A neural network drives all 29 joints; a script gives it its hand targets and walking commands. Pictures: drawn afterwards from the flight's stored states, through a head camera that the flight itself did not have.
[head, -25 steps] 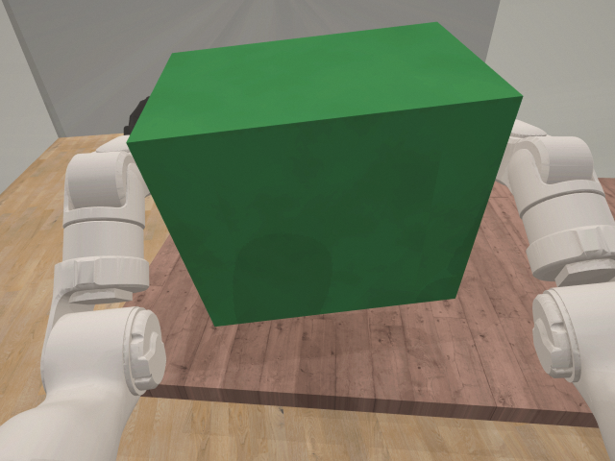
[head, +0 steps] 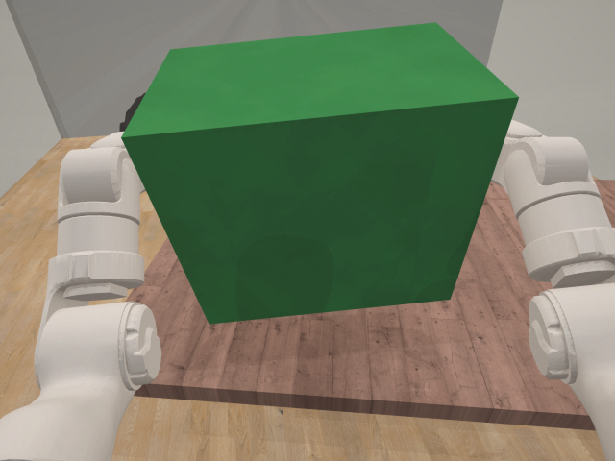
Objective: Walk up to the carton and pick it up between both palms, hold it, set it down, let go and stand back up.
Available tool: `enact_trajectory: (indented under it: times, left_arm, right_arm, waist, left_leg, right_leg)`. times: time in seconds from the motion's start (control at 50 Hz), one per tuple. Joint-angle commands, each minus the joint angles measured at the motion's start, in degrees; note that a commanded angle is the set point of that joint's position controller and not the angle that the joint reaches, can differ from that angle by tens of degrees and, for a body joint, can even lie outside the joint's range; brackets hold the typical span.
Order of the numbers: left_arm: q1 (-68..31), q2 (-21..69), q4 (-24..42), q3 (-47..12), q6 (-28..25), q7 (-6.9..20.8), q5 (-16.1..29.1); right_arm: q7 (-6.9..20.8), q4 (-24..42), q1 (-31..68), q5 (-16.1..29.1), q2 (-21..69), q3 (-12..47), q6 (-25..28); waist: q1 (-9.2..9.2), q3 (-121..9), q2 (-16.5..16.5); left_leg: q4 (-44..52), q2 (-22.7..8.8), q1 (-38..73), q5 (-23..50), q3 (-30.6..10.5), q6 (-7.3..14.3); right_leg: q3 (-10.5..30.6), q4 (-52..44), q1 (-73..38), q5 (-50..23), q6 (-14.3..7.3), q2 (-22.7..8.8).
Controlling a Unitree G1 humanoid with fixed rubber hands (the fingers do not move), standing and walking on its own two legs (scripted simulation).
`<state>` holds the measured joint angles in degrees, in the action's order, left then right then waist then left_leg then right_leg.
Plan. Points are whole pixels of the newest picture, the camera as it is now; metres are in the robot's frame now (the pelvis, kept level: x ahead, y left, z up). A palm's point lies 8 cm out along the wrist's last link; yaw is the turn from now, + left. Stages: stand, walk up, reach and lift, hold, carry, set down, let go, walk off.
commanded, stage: hold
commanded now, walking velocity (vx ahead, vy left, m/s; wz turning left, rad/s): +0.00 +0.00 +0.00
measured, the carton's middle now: (317, 180) +0.37 +0.00 +0.26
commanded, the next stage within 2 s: none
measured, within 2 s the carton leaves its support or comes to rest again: neither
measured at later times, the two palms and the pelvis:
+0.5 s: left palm (140, 152) +0.38 +0.21 +0.30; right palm (485, 141) +0.37 -0.20 +0.31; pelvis +0.00 +0.00 +0.00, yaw +0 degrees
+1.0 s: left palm (138, 154) +0.36 +0.20 +0.31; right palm (493, 137) +0.36 -0.20 +0.32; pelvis +0.00 +0.00 +0.00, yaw +0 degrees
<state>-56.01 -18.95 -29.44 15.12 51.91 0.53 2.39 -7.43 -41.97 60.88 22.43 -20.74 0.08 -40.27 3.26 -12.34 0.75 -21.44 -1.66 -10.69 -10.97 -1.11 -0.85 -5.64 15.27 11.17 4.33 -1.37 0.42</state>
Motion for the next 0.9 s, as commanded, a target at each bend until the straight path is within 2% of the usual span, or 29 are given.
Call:
enact_trajectory:
  times: [0.0, 0.26, 0.8, 0.82, 0.84, 0.88]
  left_arm:
    - [-50.1, 33.5, 17.3, -18.7, -6.5, 9.5, 10.1]
    - [-50.3, 34.5, 18.4, -19.2, -6.6, 9.1, 10.5]
    - [-49.7, 34.2, 18.4, -19.1, -6.2, 9.0, 10.1]
    - [-47.9, 38.6, 27.4, -25.0, -6.4, 8.2, 13.6]
    - [-46.7, 37.5, 27.5, -23.8, -5.8, 7.5, 12.8]
    - [-45.2, 35.8, 25.7, -21.3, -4.7, 7.5, 11.3]
  right_arm:
    - [8.2, 22.2, 54.2, 10.8, 38.4, 10.5, 1.6]
    - [8.7, 22.3, 54.0, 10.8, 37.9, 10.5, 1.9]
    - [8.6, 23.1, 54.2, 11.1, 38.3, 10.9, 1.8]
    - [8.3, 31.8, 55.1, 15.3, 38.1, 15.5, 3.4]
    - [7.7, 31.2, 53.6, 16.4, 36.6, 15.6, 2.6]
    - [7.5, 29.4, 52.8, 16.2, 35.9, 15.2, 1.7]
  waist:
    - [0.47, -23.1, 1.3]
    - [0.58, -23.4, 2.1]
    - [0.26, -23.5, 1.4]
    - [0.88, -34.3, 3.5]
    - [1.11, -31.8, 4.2]
    - [0.28, -27.1, 2.9]
  left_leg:
    - [5.5, 3.3, -8.6, 5.8, -2.5, 0.4]
    - [5.5, 2.9, -8.2, 6.7, -2.9, -0.1]
    - [5.3, 3.2, -8.1, 6.7, -2.5, 0.3]
    - [2.2, 3.4, -3.2, 16.5, -3.4, -0.8]
    - [1.1, 3.7, -1.4, 19.7, -3.3, -1.5]
    - [1.9, 3.8, -1.7, 17.5, -3.0, -1.2]
  right_leg:
    - [8.1, 2.6, -24.8, -12.8, 0.7, 1.8]
    - [8.0, 2.8, -24.7, -12.9, 0.4, 2.2]
    - [8.1, 2.7, -24.6, -13.2, 0.7, 2.2]
    - [9.0, 4.3, -27.8, -21.2, 0.8, 2.8]
    - [8.9, 4.2, -27.0, -23.3, 1.0, 3.2]
    - [8.5, 3.1, -25.3, -20.3, 1.5, 3.0]
